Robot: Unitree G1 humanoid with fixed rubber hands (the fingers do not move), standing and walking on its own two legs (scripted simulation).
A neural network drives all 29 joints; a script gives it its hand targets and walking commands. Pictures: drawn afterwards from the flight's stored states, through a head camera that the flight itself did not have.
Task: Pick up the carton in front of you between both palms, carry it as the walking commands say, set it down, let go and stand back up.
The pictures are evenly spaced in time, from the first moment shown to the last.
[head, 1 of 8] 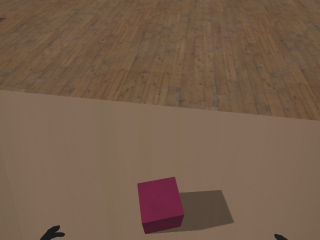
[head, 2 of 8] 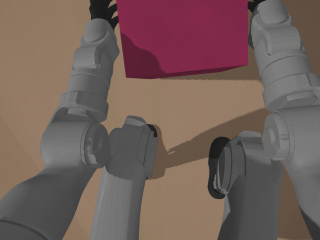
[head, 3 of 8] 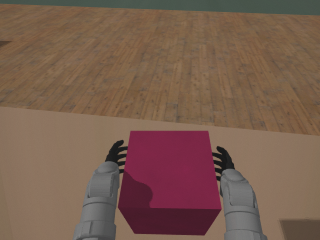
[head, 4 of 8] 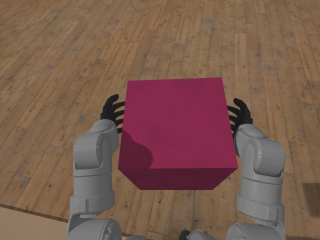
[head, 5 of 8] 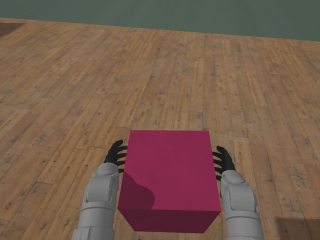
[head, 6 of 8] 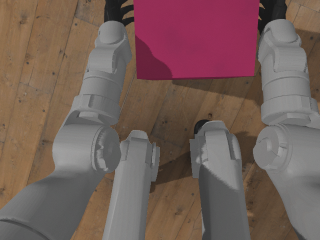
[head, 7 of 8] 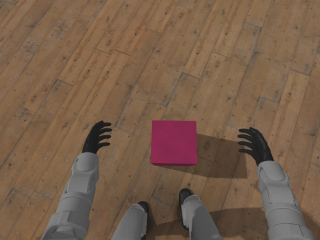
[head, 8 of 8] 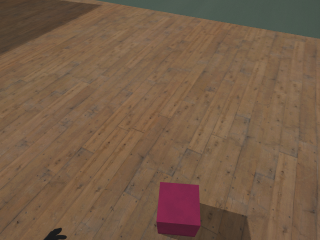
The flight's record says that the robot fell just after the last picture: no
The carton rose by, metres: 0.69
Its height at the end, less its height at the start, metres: -0.07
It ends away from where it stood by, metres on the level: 2.28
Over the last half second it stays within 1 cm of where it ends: yes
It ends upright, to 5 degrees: yes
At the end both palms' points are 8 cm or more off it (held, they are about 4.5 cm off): yes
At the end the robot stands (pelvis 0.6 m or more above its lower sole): yes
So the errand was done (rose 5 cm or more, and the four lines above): yes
